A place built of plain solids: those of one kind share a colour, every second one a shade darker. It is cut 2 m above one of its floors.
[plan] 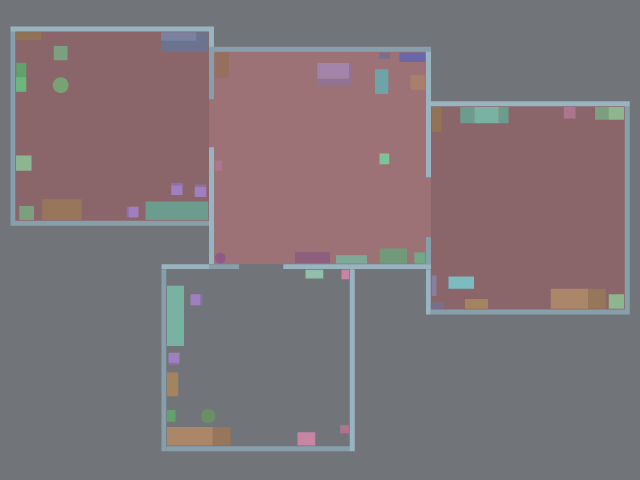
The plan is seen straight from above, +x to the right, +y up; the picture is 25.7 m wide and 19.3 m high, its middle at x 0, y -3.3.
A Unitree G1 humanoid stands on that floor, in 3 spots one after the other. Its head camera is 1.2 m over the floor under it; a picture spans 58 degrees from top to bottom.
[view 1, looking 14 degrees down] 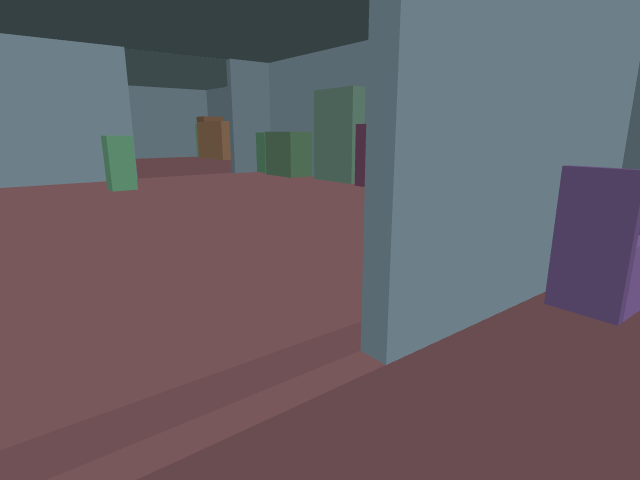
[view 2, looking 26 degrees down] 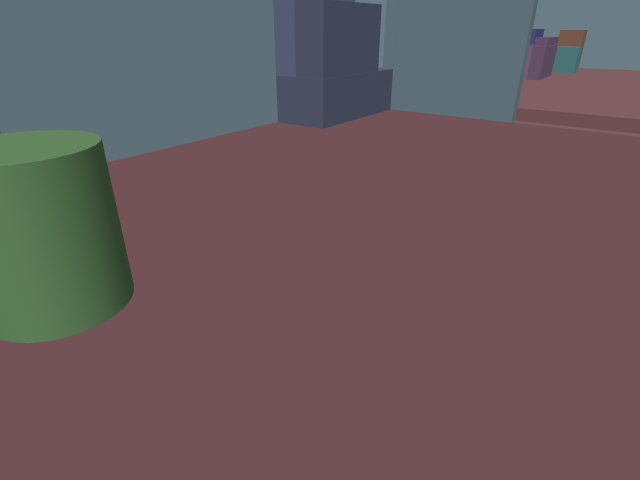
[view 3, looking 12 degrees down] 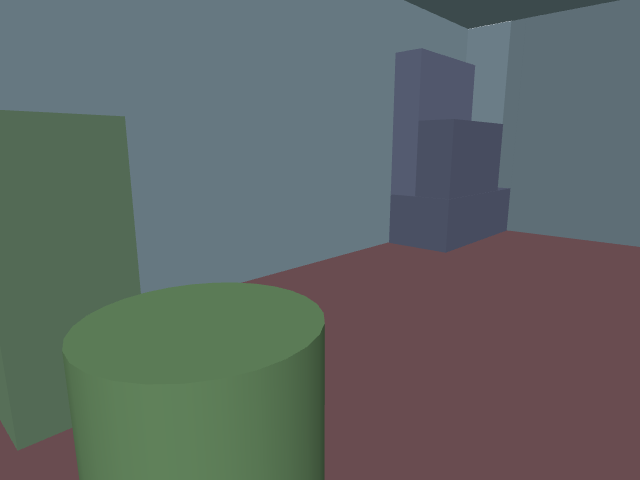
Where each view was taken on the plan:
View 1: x -5.88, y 1.99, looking -38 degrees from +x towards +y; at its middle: floor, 4.23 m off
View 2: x -11.13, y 0.87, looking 36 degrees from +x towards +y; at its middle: floor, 2.74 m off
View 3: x -10.99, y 1.99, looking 43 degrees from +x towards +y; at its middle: wall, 4.65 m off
